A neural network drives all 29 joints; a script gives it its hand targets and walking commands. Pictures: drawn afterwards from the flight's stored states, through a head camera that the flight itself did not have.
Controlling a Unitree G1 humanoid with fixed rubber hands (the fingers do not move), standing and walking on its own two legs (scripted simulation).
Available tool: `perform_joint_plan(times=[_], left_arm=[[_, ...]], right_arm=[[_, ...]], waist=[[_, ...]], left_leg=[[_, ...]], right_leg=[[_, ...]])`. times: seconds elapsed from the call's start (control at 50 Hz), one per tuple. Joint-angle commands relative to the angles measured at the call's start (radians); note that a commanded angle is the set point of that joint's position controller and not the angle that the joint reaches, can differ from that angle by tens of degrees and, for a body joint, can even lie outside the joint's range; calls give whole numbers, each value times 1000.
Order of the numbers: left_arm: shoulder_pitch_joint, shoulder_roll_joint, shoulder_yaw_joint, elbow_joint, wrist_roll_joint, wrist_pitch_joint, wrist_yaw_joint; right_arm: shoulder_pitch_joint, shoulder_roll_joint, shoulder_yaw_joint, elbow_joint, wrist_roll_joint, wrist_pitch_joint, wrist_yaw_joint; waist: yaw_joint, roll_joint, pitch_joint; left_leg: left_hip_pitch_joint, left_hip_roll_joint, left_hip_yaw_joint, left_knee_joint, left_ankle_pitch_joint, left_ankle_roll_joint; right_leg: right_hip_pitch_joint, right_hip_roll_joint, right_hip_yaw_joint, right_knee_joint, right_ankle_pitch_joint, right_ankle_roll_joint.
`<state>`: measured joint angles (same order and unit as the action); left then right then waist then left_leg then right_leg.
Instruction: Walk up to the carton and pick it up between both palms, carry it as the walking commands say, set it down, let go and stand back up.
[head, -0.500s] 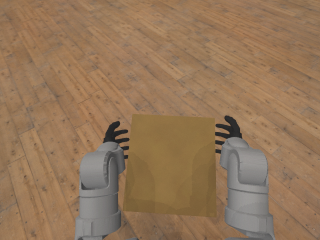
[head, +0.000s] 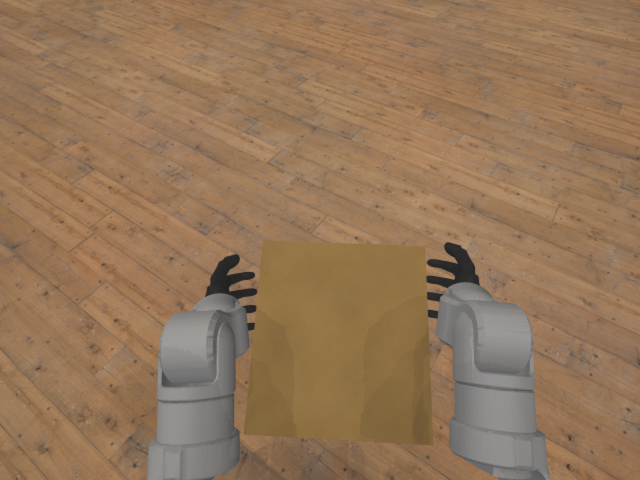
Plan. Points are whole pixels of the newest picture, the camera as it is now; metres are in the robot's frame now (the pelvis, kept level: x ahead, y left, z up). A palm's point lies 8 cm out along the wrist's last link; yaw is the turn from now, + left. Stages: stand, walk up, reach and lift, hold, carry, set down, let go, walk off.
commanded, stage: carry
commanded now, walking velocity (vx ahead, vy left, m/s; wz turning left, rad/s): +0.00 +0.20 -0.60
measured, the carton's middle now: (338, 339) +0.30 +0.01 -0.03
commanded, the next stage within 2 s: none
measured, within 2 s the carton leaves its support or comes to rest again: neither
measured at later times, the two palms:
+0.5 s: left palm (196, 345) +0.24 +0.17 +0.06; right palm (455, 405) +0.19 -0.10 +0.08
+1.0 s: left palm out of the picture +0.07 +0.23 +0.06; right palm out of the picture +0.00 -0.03 +0.07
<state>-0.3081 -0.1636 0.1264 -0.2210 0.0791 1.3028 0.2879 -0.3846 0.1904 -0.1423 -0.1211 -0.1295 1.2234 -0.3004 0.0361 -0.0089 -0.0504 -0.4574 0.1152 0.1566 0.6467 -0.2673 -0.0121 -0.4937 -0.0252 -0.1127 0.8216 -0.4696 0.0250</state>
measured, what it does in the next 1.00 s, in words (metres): walks backwards, turning right: right foot, then left foot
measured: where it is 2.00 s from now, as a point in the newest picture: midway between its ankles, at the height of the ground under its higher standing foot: outside the picture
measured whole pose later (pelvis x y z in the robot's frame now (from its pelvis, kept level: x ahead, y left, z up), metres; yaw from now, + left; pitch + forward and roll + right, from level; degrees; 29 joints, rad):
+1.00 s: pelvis -0.25 +0.19 +0.00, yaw -15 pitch +3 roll +0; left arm -0.32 -0.17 0.14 -0.17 0.15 1.25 0.19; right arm -0.36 0.18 -0.13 -0.12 -0.07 1.20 -0.36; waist -0.05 -0.02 0.01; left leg -0.39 0.01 0.03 0.67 -0.33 0.02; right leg -0.66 -0.02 0.02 0.81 -0.35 0.01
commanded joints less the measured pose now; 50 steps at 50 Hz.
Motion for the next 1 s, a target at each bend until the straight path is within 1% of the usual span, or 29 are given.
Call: perform_joint_plan(times=[0.0,0.02,0.04,0.06,0.1,0.14,0.22,0.3,0.32,0.34,0.38,0.4,0.42,0.52,0.58,0.6,0.62,0.64,0.66,0.7,0.76,0.8,0.84,0.88,0.9,0.92,0.94,0.96,0.98], left_arm=[[-702,-1054,-674,-72,-461,-55,-448],[-653,-1047,-654,-20,-456,-50,-455],[-612,-1042,-633,33,-446,-46,-463],[-596,-1056,-625,46,-422,-57,-468],[-645,-1084,-627,-27,-428,-69,-460],[-692,-1073,-618,-95,-420,-87,-446],[-631,-1044,-591,-99,-383,-97,-422],[-609,-1002,-612,-131,-342,-97,-402],[-592,-994,-608,-126,-334,-94,-399],[-591,-992,-618,-128,-331,-94,-398],[-583,-1025,-632,-94,-333,-102,-404],[-685,-1051,-682,-160,-382,-102,-406],[-684,-1060,-709,-188,-396,-101,-409],[-737,-1060,-701,-146,-441,-88,-422],[-697,-1063,-687,-66,-454,-75,-441],[-676,-1051,-675,-39,-449,-74,-452],[-672,-1044,-663,-13,-456,-71,-460],[-652,-1067,-656,-19,-450,-76,-465],[-662,-1072,-647,-21,-450,-72,-469],[-678,-1053,-630,-119,-443,-74,-454],[-628,-1049,-606,-103,-403,-69,-432],[-611,-1046,-594,-104,-377,-75,-421],[-572,-1021,-583,-88,-346,-80,-411],[-540,-1004,-595,-68,-328,-79,-407],[-560,-993,-606,-72,-326,-84,-405],[-585,-1003,-626,-85,-328,-90,-406],[-590,-1023,-637,-82,-331,-96,-409],[-707,-1042,-671,-159,-388,-101,-418],[-752,-1051,-706,-199,-409,-107,-422]], right_arm=[[-348,1068,586,14,394,11,437],[-350,1055,593,12,387,13,431],[-333,1067,611,29,383,16,428],[-427,1085,647,6,398,12,429],[-481,1134,681,-38,459,-1,433],[-531,1145,712,-92,503,-10,439],[-519,1140,712,-92,523,4,431],[-434,1120,692,-33,507,22,440],[-406,1121,691,-24,502,25,443],[-387,1120,688,-11,493,27,450],[-382,1086,670,-13,478,27,471],[-399,1130,665,3,498,17,475],[-384,1135,666,-15,490,17,476],[-414,1075,604,-29,442,5,462],[-357,1046,577,15,401,4,443],[-363,1046,589,21,395,5,438],[-383,1053,602,10,391,6,434],[-455,1052,632,-46,406,4,435],[-471,1076,649,-51,414,2,431],[-484,1101,676,-83,470,0,435],[-492,1096,705,-101,508,13,440],[-493,1094,714,-108,523,23,444],[-469,1080,702,-66,516,31,451],[-418,1087,689,-17,511,39,464],[-396,1094,684,0,505,37,472],[-390,1077,667,16,487,36,482],[-389,1067,654,27,481,38,491],[-404,1105,654,20,496,18,496],[-398,1115,648,7,497,16,499]], waist=[[-32,104,-389],[-27,-90,-364],[-48,-303,-325],[-26,-313,-376],[-23,-126,-393],[-27,-174,-407],[-20,-257,-471],[-33,-203,-482],[-45,-172,-489],[-47,-68,-495],[-42,277,-482],[-50,382,-505],[-58,285,-487],[-48,306,-425],[-39,191,-432],[-41,49,-426],[-44,-198,-415],[-26,-353,-409],[-24,-314,-383],[-24,-132,-399],[-30,-165,-444],[-26,-193,-492],[-20,-229,-497],[-42,-179,-477],[-52,-114,-462],[-43,45,-436],[-31,245,-421],[-69,393,-343],[-81,250,-336]], left_leg=[[254,135,-53,55,306,49],[-7,81,-53,180,131,-18],[-313,-24,-40,349,-290,-82],[-298,-35,-158,444,-312,-61],[-303,-47,-172,503,-206,-69],[-286,-46,-157,435,-133,-78],[-188,-88,-128,281,-108,-81],[40,-124,-79,-98,-80,-63],[157,-86,-85,-215,64,-59],[283,24,-192,-272,263,-31],[483,340,-464,-219,1011,94],[459,316,-348,-106,1015,183],[422,253,-320,-96,994,172],[413,174,-210,-75,811,137],[357,136,-213,-22,633,72],[226,79,-187,47,399,30],[-27,-3,-122,177,-27,-15],[-77,-79,-82,339,-329,-21],[-94,-94,-140,506,-347,-19],[-127,-120,-192,638,-287,-10],[-179,-131,-158,507,-229,-21],[-111,-136,-138,345,-236,-24],[-5,-146,-129,169,-243,-12],[129,-124,-122,-139,-92,6],[211,-63,-190,-252,1,15],[283,73,-365,-334,104,43],[319,288,-569,-331,330,126],[171,337,-519,-271,544,247],[129,299,-496,-261,555,254]], right_leg=[[160,-88,104,-434,250,-19],[328,-276,394,-485,385,-79],[492,-475,677,-403,784,-158],[485,-450,630,-386,801,-233],[476,-362,488,-377,716,-176],[463,-273,360,-370,671,-126],[484,-229,311,-358,694,-118],[381,-184,256,-270,686,-91],[306,-152,226,-214,642,-64],[188,-92,202,-142,545,-32],[-127,58,151,154,-83,16],[-113,-2,131,208,-162,18],[-104,23,116,242,-129,16],[-37,25,46,-23,0,14],[164,-33,87,-403,319,1],[269,-117,214,-438,476,-22],[423,-331,434,-398,903,-89],[375,-407,429,-380,1058,-206],[338,-391,412,-396,1026,-232],[345,-333,334,-385,896,-191],[482,-255,213,-334,965,-150],[513,-246,214,-338,984,-144],[470,-244,232,-367,834,-147],[382,-223,224,-365,603,-127],[299,-180,216,-328,521,-106],[168,-109,177,-236,355,-66],[5,-32,118,-44,39,-21],[-61,50,128,272,-136,-14],[-65,71,190,432,-140,-31]])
